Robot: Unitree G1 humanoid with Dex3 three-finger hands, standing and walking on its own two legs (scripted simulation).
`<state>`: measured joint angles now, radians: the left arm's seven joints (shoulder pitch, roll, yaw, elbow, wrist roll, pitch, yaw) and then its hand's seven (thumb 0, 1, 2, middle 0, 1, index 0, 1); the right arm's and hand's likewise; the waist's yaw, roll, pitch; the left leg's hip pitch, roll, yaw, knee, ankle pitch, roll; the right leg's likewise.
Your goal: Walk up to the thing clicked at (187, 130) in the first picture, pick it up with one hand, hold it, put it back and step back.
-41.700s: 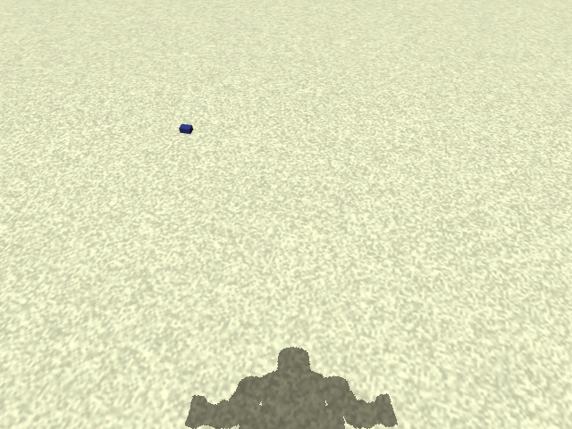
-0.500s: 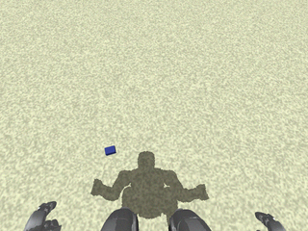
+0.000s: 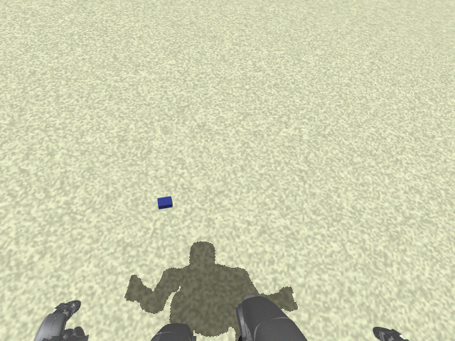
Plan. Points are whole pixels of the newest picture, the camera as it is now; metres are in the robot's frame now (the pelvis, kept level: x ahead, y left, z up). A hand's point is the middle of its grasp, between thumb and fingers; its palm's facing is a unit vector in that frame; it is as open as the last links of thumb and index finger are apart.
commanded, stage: step back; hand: left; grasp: from above
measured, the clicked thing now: (165, 202) +0.71 +0.23 -0.75
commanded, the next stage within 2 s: stand in 1.94 s
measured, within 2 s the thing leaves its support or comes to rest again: neither
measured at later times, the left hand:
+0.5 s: hand out of the picture -0.10 +0.21 -0.13, palm faces -0.04 -0.90 -0.43, open 7.4 cm
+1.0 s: hand out of the picture -0.27 +0.19 -0.16, palm faces -0.01 -0.93 -0.38, open 7.4 cm
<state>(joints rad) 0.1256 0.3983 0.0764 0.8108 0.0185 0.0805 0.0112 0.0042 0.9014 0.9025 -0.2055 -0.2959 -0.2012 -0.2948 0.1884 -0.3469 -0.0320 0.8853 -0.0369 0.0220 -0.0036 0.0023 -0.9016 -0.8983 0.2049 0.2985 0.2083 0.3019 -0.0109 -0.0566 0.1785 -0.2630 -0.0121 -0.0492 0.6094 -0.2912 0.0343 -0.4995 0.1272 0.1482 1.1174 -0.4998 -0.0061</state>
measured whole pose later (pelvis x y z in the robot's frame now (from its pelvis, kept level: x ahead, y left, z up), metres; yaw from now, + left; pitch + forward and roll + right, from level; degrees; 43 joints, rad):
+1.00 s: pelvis -0.34 -0.08 -0.01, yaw -1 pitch -2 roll +1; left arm 0.22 0.38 0.06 0.89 0.02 0.02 -0.01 0.00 0.90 0.90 -0.21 -0.30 -0.20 -0.29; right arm 0.13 -0.38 -0.04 0.83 -0.04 0.03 0.00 0.00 -0.90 -0.90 0.21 0.30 0.21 0.30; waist 0.03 -0.02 0.10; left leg -0.39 0.04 0.03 0.66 -0.25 0.01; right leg -0.20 0.01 0.06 0.66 -0.47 0.00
